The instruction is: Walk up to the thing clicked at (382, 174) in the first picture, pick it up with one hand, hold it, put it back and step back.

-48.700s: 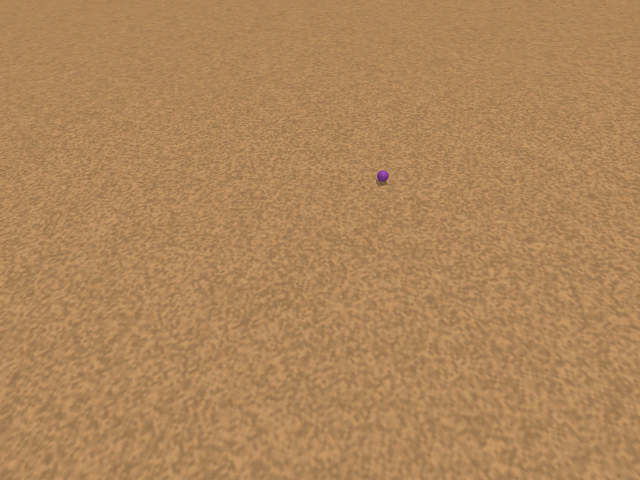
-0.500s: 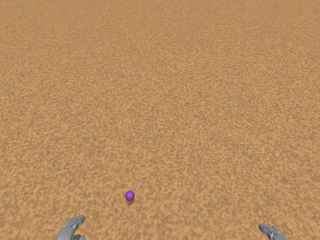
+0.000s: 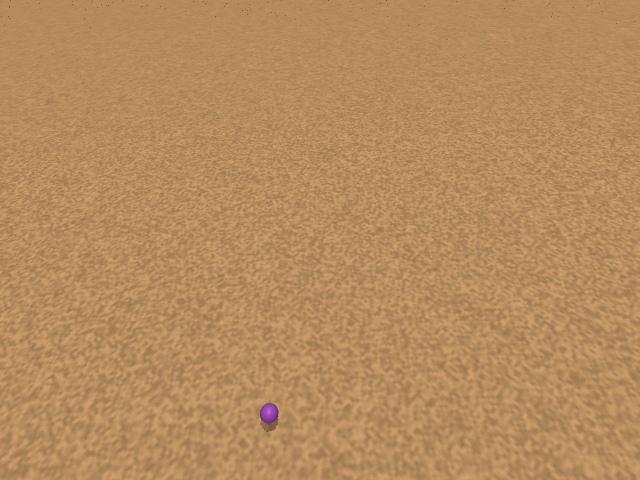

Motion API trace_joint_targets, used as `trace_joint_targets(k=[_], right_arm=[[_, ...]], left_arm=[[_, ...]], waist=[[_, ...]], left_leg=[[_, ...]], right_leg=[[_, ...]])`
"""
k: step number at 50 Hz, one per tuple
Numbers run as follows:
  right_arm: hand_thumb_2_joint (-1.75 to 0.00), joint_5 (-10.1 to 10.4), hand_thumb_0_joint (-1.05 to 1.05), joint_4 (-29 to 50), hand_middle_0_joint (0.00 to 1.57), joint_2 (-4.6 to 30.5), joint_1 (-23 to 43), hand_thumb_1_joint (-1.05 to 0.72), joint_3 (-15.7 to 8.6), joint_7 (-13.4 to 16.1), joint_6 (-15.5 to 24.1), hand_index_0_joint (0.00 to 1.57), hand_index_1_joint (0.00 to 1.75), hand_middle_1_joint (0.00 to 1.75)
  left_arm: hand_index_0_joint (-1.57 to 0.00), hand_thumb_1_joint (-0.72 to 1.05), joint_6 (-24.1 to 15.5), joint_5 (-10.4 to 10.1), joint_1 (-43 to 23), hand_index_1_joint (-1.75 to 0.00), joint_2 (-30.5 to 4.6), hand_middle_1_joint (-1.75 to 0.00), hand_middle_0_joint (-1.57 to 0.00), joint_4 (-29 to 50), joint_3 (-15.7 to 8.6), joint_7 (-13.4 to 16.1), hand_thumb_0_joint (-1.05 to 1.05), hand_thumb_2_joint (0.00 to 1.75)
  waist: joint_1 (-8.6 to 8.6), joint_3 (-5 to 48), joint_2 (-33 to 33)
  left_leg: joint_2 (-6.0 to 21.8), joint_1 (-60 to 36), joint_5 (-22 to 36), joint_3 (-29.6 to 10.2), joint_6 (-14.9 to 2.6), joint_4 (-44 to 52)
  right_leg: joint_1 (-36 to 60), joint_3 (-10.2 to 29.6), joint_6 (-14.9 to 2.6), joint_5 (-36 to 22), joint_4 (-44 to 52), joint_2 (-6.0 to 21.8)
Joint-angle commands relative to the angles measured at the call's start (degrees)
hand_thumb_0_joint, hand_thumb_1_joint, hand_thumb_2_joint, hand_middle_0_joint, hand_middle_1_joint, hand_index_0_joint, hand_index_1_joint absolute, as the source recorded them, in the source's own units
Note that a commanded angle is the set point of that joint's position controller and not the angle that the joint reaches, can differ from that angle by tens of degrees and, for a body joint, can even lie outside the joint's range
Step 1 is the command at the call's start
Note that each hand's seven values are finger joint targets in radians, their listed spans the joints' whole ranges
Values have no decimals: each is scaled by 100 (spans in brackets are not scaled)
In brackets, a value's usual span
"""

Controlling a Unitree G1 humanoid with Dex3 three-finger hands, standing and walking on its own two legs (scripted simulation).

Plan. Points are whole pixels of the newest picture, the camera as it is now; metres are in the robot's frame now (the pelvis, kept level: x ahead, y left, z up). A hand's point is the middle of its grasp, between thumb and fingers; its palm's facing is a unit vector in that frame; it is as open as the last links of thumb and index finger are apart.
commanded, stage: stand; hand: left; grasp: from above
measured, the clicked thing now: (269, 413) +0.48 +0.23 -0.75
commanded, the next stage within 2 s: step back in 1.80 s
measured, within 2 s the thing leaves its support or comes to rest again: neither
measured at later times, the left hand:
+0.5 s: hand out of the picture +0.05 +0.23 -0.16, palm faces +0.02 -0.94 -0.33, open 7.4 cm
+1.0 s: hand out of the picture +0.08 +0.23 -0.15, palm faces +0.01 -0.95 -0.33, open 7.4 cm
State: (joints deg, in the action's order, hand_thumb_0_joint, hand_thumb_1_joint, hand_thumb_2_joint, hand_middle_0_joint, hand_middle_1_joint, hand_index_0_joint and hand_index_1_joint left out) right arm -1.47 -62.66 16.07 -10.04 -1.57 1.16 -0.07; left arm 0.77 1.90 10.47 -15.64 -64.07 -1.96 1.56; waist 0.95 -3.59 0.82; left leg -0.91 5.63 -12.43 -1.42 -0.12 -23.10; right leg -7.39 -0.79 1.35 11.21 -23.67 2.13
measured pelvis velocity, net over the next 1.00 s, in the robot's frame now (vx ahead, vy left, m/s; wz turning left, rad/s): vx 0.01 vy -0.01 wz -0.01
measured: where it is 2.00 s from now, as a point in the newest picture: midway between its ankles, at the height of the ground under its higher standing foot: outside the picture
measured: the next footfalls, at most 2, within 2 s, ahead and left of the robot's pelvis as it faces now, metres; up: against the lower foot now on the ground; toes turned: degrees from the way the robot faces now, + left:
none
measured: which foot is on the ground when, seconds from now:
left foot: down 0.00-1.00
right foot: down 0.00-1.00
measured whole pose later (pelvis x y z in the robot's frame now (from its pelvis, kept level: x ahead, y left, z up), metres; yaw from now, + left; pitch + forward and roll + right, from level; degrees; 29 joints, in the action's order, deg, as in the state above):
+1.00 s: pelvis +0.01 -0.01 +0.00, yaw +0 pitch -3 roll +0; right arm -1.0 -65.6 18.4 -7.4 -0.1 0.7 0.5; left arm -0.1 0.9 5.8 -17.1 -66.9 -1.7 0.4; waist 0.1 -3.6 1.0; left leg 0.8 4.2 -11.2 -1.5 1.1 -18.7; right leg -6.2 -0.9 0.1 9.9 -19.4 0.5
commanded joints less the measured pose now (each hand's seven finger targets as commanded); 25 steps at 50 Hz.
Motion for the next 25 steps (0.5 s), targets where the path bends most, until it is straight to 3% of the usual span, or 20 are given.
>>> trace_joint_targets(k=[1, 9, 25], right_arm=[[-90, -27, 0, 283, 20, 1076, 224, -90, -218, 85, 96, 20, 30, 30], [-90, -6, 0, 193, 20, 1120, 267, -90, -199, 38, 97, 20, 30, 30], [-90, 17, 0, 83, 20, 1217, 287, -90, -93, 44, 128, 20, 30, 30]], left_arm=[[-20, 90, -143, -9, -312, -30, -1167, -30, -20, 239, -211, 89, 0, 90], [-20, 90, -164, -18, -362, -30, -1243, -30, -20, 105, -196, 46, 0, 90], [-20, 90, -193, -82, -569, -30, -1314, -30, -20, 15, -195, 10, 0, 90]], waist=[[3, -58, -28], [3, -85, -133], [-35, 220, -27]], left_leg=[[573, 544, -106, -604, -106, 784], [559, 398, -254, -565, -96, 763], [689, 264, 433, -525, -103, 744]], right_leg=[[121, 453, -193, -44, 562, 389], [-81, 551, -202, 393, 786, 420], [230, 563, -223, -382, 748, 487]])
